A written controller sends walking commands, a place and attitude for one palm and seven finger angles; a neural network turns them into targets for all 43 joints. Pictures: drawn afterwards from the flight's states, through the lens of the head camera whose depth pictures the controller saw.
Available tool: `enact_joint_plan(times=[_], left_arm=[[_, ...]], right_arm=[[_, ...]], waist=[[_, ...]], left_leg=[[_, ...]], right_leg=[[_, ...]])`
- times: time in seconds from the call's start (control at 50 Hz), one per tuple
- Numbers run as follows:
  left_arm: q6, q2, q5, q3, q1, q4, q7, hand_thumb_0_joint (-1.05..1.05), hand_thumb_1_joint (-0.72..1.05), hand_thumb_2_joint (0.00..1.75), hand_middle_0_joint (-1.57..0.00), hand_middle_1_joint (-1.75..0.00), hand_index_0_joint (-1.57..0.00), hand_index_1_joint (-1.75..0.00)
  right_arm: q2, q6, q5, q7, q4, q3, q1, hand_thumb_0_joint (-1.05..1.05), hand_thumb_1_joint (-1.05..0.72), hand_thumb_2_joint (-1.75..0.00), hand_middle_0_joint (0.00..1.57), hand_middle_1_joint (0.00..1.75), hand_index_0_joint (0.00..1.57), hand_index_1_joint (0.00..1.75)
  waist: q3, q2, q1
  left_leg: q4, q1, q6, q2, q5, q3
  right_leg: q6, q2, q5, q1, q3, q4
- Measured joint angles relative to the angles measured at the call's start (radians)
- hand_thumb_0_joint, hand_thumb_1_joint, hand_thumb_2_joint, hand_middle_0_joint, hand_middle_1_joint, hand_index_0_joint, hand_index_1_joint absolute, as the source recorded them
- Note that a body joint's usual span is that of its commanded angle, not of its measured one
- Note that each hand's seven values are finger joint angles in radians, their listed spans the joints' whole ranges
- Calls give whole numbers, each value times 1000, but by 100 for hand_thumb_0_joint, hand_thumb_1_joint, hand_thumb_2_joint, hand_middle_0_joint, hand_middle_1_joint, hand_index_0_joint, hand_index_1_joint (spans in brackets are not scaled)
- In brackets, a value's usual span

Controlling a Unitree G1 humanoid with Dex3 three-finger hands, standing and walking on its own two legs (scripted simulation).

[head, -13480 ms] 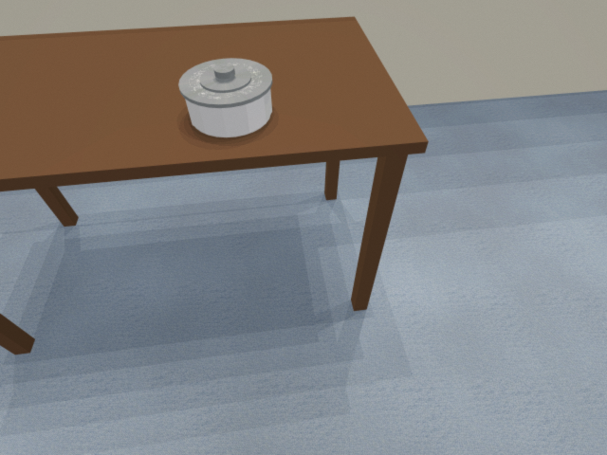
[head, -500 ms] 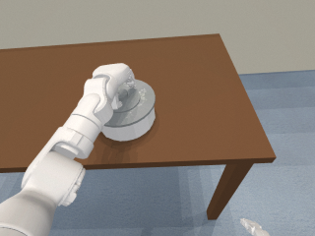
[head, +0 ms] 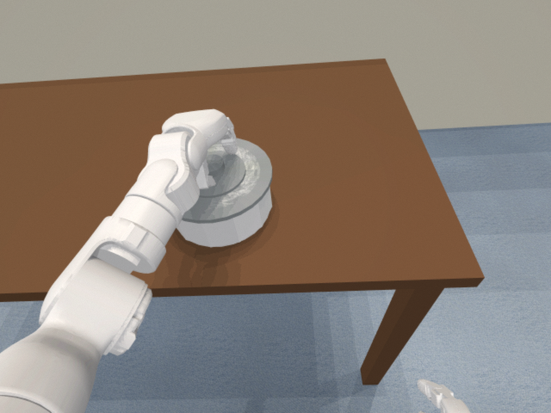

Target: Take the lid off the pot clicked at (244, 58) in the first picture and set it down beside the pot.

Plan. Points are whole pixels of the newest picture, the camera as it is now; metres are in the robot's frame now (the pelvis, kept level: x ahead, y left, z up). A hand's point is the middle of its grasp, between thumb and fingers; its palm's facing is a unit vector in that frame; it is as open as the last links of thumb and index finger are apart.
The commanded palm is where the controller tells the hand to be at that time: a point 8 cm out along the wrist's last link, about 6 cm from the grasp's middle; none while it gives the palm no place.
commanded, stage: close the fingers and squeeze the knob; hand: left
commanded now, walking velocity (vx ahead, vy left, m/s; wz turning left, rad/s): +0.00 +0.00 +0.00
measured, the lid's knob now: (211, 165) +0.47 +0.10 +0.11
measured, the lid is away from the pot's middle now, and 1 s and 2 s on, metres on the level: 0.00 0.00 0.02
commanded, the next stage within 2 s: lift the lid straight up in 1.24 s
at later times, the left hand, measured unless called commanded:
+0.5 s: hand (210, 167) +0.44 +0.10 +0.14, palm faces -0.30 -0.06 -0.95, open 7.6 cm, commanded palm +0.42 +0.10 +0.20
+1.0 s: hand (205, 170) +0.43 +0.10 +0.14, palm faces -0.30 -0.06 -0.95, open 5.9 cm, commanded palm +0.42 +0.11 +0.20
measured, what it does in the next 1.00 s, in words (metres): stands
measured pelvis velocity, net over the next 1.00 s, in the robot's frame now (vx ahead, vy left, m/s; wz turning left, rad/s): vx -0.01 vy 0.00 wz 0.00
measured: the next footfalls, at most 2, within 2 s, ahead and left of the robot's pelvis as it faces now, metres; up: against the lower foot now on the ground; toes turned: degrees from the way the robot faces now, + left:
none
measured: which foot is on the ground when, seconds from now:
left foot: down 0.00-1.00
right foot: down 0.00-1.00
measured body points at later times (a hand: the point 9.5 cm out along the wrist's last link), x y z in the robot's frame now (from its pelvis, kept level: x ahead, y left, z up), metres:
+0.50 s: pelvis +0.00 +0.00 +0.00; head +0.02 -0.04 +0.45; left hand +0.45 +0.10 +0.19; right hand +0.13 -0.24 -0.13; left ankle +0.02 +0.11 -0.74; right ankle -0.05 -0.12 -0.74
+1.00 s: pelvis -0.01 +0.00 +0.00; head +0.01 -0.04 +0.45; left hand +0.44 +0.10 +0.19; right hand +0.14 -0.25 -0.13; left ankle +0.02 +0.11 -0.74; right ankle -0.05 -0.12 -0.74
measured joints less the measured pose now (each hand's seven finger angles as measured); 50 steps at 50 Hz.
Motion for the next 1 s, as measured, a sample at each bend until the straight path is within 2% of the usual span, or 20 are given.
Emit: enact_joint_plan(times=[0.2, 0.46, 0.7, 1.0], left_arm=[[0, 2, -2, -1, 24, -34, 12, 0, -1, 113, -61, -72, -64, -73], [14, -13, -3, -16, 31, -53, 14, 0, 14, 102, -66, -88, -68, -89], [14, -10, -6, -15, 49, -72, 10, -3, 23, 87, -63, -89, -75, -97], [3, 4, -6, -7, 55, -69, 4, -5, 29, 86, -61, -89, -86, -101]], right_arm=[[-6, 1, 1, 9, 8, -8, 18, 1, -90, -90, 20, 30, 20, 29], [1, 1, 0, 16, 0, -7, -4, 1, -90, -90, 20, 30, 20, 29], [3, 4, 3, 16, -7, -2, -25, 1, -90, -90, 20, 30, 20, 29], [-1, 3, 4, 7, -4, -1, -19, 1, -90, -90, 20, 30, 20, 29]], waist=[[3, 5, -1], [-1, 10, 4], [-2, 9, 12], [3, 6, 7]], left_leg=[[0, 3, 2, -1, -2, 3], [1, 2, 0, -1, 0, 0], [1, 11, -4, 2, 1, -4], [1, 14, -5, 6, 4, -5]], right_leg=[[2, -1, 0, 3, 3, -2], [0, -1, -1, 2, 0, 2], [-4, 3, -1, 11, -3, 3], [-5, 7, 4, 15, -4, 0]])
